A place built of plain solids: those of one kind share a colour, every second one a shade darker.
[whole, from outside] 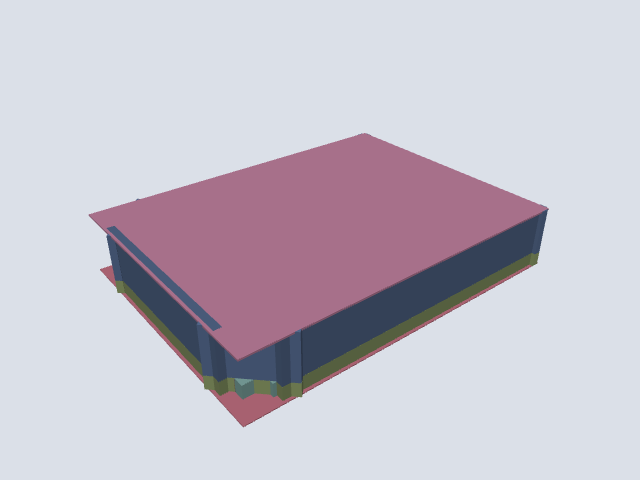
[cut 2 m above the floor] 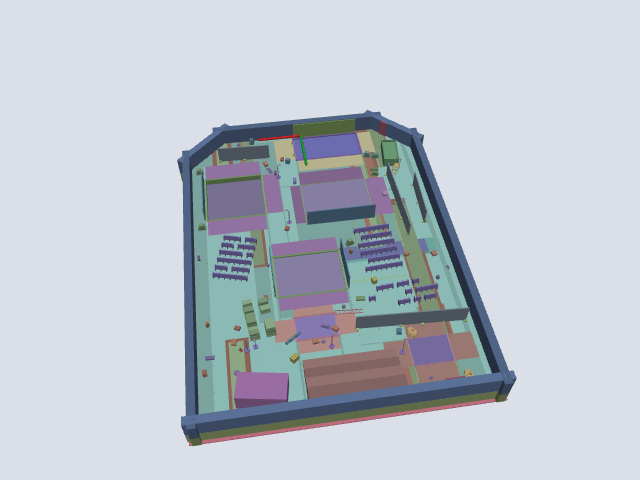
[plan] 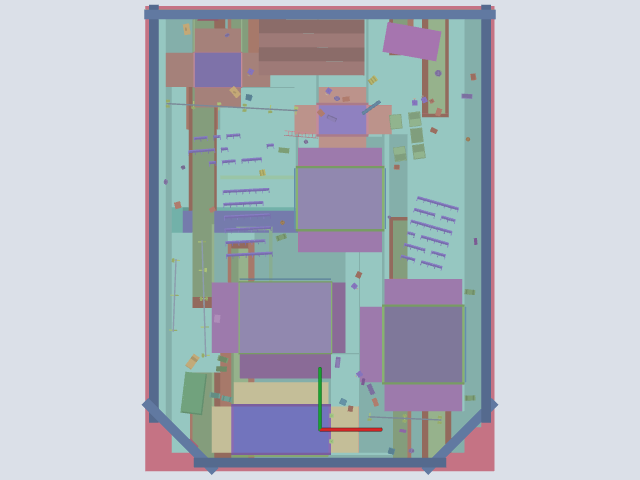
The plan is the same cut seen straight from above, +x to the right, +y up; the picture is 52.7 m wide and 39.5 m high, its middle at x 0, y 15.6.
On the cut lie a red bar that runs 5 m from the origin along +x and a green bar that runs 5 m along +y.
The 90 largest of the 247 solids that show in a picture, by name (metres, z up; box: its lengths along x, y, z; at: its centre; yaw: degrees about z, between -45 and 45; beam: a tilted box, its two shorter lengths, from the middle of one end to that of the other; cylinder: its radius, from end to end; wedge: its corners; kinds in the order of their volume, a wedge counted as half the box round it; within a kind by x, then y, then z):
{
 "floor_ground_1": {"box": [0.57, 32.66, 1.5], "at": [-12.99, 17.43, -0.75]},
 "floor_ground_2": {"box": [0.5, 27.7, 1.5], "at": [-12.45, 14.35, -0.75]},
 "floor_ground_3": {"box": [1.2, 3.5, 1.5], "at": [-11.6, 26.45, -0.75]},
 "floor_ground_4": {"box": [2.2, 2.76, 1.5], "at": [-11.6, 32.38, -0.75]},
 "floor_ground_5": {"box": [1.4, 6.4, 1.5], "at": [-11.5, 21.5, -0.75]},
 "floor_ground_6": {"box": [1.5, 18.1, 1.5], "at": [-11.45, 7.15, -0.75]},
 "floor_ground_7": {"box": [1.8, 3.7, 1.5], "at": [-9.8, 8.15, -0.75]},
 "floor_ground_8": {"box": [2.5, 1.6, 1.5], "at": [-9.45, 5.5, -0.75]},
 "floor_ground_9": {"box": [1.1, 4.1, 1.5], "at": [-8.15, 14.15, -0.75]},
 "floor_ground_10": {"box": [6.5, 2.3, 1.5], "at": [-5.25, 19.45, -0.75]},
 "floor_ground_11": {"box": [6.1, 5.6, 1.5], "at": [-5.15, 23.7, -0.75]},
 "floor_ground_12": {"box": [1.2, 4.0, 1.5], "at": [-4.8, 14.2, -0.75]},
 "floor_ground_13": {"box": [4.4, 1.6, 1.5], "at": [-4.3, 27.3, -0.75]},
 "floor_ground_14": {"box": [2.0, 5.56, 1.5], "at": [-3.1, 30.98, -0.75]},
 "floor_ground_15": {"box": [2.1, 1.6, 1.5], "at": [-2.85, 15.4, -0.75]},
 "floor_ground_16": {"box": [4.9, 2.4, 1.5], "at": [-1.45, 13.4, -0.75]},
 "floor_ground_17": {"box": [1.8, 7.06, 1.5], "at": [-1.2, 30.23, -0.75]},
 "floor_ground_18": {"box": [3.9, 5.56, 1.5], "at": [1.85, 30.98, -0.75]},
 "floor_ground_19": {"box": [2.3, 4.3, 1.5], "at": [2.05, 4.05, -0.75]},
 "floor_ground_20": {"box": [1.1, 8.3, 1.5], "at": [2.65, 10.45, -0.75]},
 "floor_ground_21": {"box": [1.8, 4.5, 1.5], "at": [4.2, 12.35, -0.75]},
 "floor_ground_22": {"box": [2.1, 2.2, 1.5], "at": [4.25, 2.6, -0.75]},
 "floor_ground_23": {"box": [2.8, 3.4, 1.5], "at": [4.6, -0.2, -0.75]},
 "floor_ground_24": {"box": [1.7, 2.96, 1.5], "at": [4.85, 32.28, -0.75]},
 "floor_ground_25": {"box": [1.9, 4.1, 1.5], "at": [4.95, 28.75, -0.75]},
 "floor_ground_26": {"box": [0.4, 11.9, 1.5], "at": [5.5, 18.35, -0.75]},
 "floor_ground_27": {"box": [1.5, 6.8, 1.5], "at": [6.45, 20.9, -0.75]},
 "floor_ground_28": {"box": [1.3, 6.5, 1.5], "at": [6.55, 27.55, -0.75]},
 "floor_ground_29": {"box": [1.2, 5.1, 1.5], "at": [7.8, 28.25, -0.75]},
 "floor_ground_30": {"box": [0.9, 3.82, 1.5], "at": [7.95, -0.41, -0.75]},
 "floor_ground_31": {"box": [4.5, 13.3, 1.5], "at": [9.45, 19.05, -0.75]},
 "floor_ground_32": {"box": [1.1, 8.06, 1.5], "at": [11.15, 29.73, -0.75]},
 "floor_ground_33": {"box": [1.1, 3.4, 1.5], "at": [11.35, -0.2, -0.75]},
 "floor_ground_34": {"box": [0.2, 23.46, 1.5], "at": [11.8, 22.03, -0.75]},
 "floor_ground_35": {"box": [1.37, 33.56, 1.5], "at": [12.59, 16.98, -0.75]},
 "wall_1": {"box": [0.8, 34.41, 5.2], "at": [-13.67, 17.75, 2.6]},
 "wall_2": {"box": [8.16, 0.8, 5.2], "at": [-11.52, -0.57, 2.6], "yaw": -45.0},
 "wall_3": {"box": [20.8, 0.8, 5.2], "at": [0.0, -2.72, 2.6]},
 "wall_4": {"box": [28.94, 0.8, 5.2], "at": [0.0, 34.16, 2.6]},
 "wall_5": {"box": [8.16, 0.8, 5.2], "at": [11.52, -0.57, 2.6], "yaw": 45.0},
 "wall_6": {"box": [0.8, 34.41, 5.2], "at": [13.67, 17.75, 2.6]},
 "ceil_hall_1": {"box": [28.74, 38.28, 0.2], "at": [0.0, 15.72, 5.1]},
 "wall_foot_1": {"box": [0.8, 34.41, 1.5], "at": [-13.67, 17.75, -0.75]},
 "wall_foot_2": {"box": [8.16, 0.8, 1.5], "at": [-11.52, -0.57, -0.75], "yaw": -45.0},
 "wall_foot_3": {"box": [20.8, 0.8, 1.5], "at": [0.0, -2.72, -0.75]},
 "wall_foot_4": {"box": [28.94, 0.8, 1.5], "at": [0.0, 34.16, -0.75]},
 "wall_foot_5": {"box": [8.16, 0.8, 1.5], "at": [11.52, -0.57, -0.75], "yaw": 45.0},
 "wall_foot_6": {"box": [0.8, 34.41, 1.5], "at": [13.67, 17.75, -0.75]},
 "floor_void_bay_1": {"box": [7.5, 5.8, 1.5], "at": [-2.85, 9.2, -0.75]},
 "floor_void_bay_2": {"box": [6.9, 5.0, 1.38], "at": [1.65, 19.0, -0.81]},
 "floor_void_bay_3": {"box": [6.4, 6.2, 0.84], "at": [8.5, 7.0, -1.08]},
 "floor_apron_bay_1": {"box": [2.2, 5.8, 1.5], "at": [-7.8, 9.2, -0.75]},
 "floor_apron_bay_2": {"box": [7.5, 2.0, 1.5], "at": [-2.85, 5.2, -0.75]},
 "floor_apron_bay_3": {"box": [1.1, 5.8, 1.5], "at": [1.55, 9.2, -0.75]},
 "floor_apron_bay_4": {"box": [6.9, 1.7, 1.5], "at": [1.65, 15.45, -0.75]},
 "floor_apron_bay_5": {"box": [6.9, 1.5, 1.5], "at": [1.65, 22.45, -0.75]},
 "floor_apron_bay_6": {"box": [1.8, 6.2, 1.5], "at": [4.2, 7.0, -0.75]},
 "floor_apron_bay_7": {"box": [6.4, 2.2, 1.5], "at": [8.5, 2.6, -0.75]},
 "floor_apron_bay_8": {"box": [6.4, 2.1, 1.5], "at": [8.5, 11.35, -0.75]},
 "floor_base_1": {"box": [28.74, 38.28, 0.1], "at": [0.0, 15.72, -1.55]},
 "floor_aisle_1": {"box": [1.6, 2.4, 1.5], "at": [-9.7, -0.7, -0.75]},
 "floor_aisle_2": {"box": [1.6, 4.2, 1.5], "at": [-9.7, 2.6, -0.75]},
 "floor_aisle_3": {"box": [1.6, 6.0, 1.5], "at": [-9.7, 13.9, -0.75]},
 "floor_aisle_4": {"box": [1.8, 7.8, 1.5], "at": [-9.6, 20.8, -0.75]},
 "floor_aisle_5": {"box": [1.8, 1.8, 1.5], "at": [-9.6, 25.6, -0.75]},
 "floor_aisle_6": {"box": [1.2, 3.82, 1.5], "at": [6.6, -0.41, -0.75]},
 "floor_aisle_7": {"box": [1.2, 4.8, 1.5], "at": [6.6, 14.8, -0.75]},
 "floor_aisle_8": {"box": [1.4, 3.82, 1.5], "at": [9.6, -0.41, -0.75]},
 "floor_aisle_9": {"box": [1.4, 5.6, 1.5], "at": [9.6, 28.8, -0.75]},
 "floor_apron_patch_1": {"box": [2.3, 2.8, 1.5], "at": [-11.55, 29.6, -0.75]},
 "floor_apron_patch_2": {"box": [3.8, 1.6, 1.5], "at": [-8.4, 27.3, -0.75]},
 "floor_apron_patch_3": {"box": [3.8, 1.9, 1.5], "at": [-8.4, 32.05, -0.75]},
 "floor_apron_patch_4": {"box": [2.3, 2.8, 1.5], "at": [-5.25, 29.6, -0.75]},
 "floor_apron_patch_5": {"box": [1.8, 2.4, 1.5], "at": [-1.2, 25.5, -0.75]},
 "floor_apron_patch_6": {"box": [3.9, 0.9, 1.5], "at": [1.85, 23.65, -0.75]},
 "floor_apron_patch_7": {"box": [3.9, 1.3, 1.5], "at": [1.85, 27.55, -0.75]},
 "floor_apron_patch_8": {"box": [1.9, 2.4, 1.5], "at": [4.95, 25.5, -0.75]},
 "floor_apron_pit_1": {"box": [1.6, 3.8, 1.5], "at": [-8.1, 0.0, -0.75]},
 "floor_apron_pit_2": {"box": [7.8, 1.8, 1.5], "at": [-3.2, 3.0, -0.75]},
 "floor_apron_pit_3": {"box": [2.3, 3.8, 1.5], "at": [2.05, 0.0, -0.75]},
 "wall_bank_1": {"box": [8.7, 1.15, 0.92], "at": [-0.68, 30.88, 0.46], "yaw": -0.1},
 "wall_bank_2": {"box": [8.7, 1.15, 1.38], "at": [-0.68, 32.03, 0.69], "yaw": -0.1},
 "wall_bank_3": {"box": [8.7, 1.15, 1.84], "at": [-0.68, 33.18, 0.92], "yaw": -0.1},
 "floor_void_pit_1": {"box": [7.8, 3.8, 1.38], "at": [-3.2, 0.0, -0.81]},
 "wall_booth_1": {"box": [4.5, 2.5, 2.7], "at": [7.57, 31.92, 1.35], "yaw": -10.2},
 "floor_fixed_patch_1": {"box": [3.8, 2.8, 1.5], "at": [-8.4, 29.6, -0.75]},
 "floor_fixed_patch_2": {"box": [3.9, 2.4, 1.5], "at": [1.85, 25.5, -0.75]},
 "floor_aisle_cross_1": {"box": [3.0, 1.3, 1.5], "at": [-5.4, 17.35, -0.75]},
 "floor_aisle_cross_2": {"box": [1.9, 1.7, 1.5], "at": [-2.95, 17.15, -0.75]},
 "floor_under_aisle_1": {"box": [0.9, 4.4, 1.5], "at": [-7.75, 4.1, -0.75]}
}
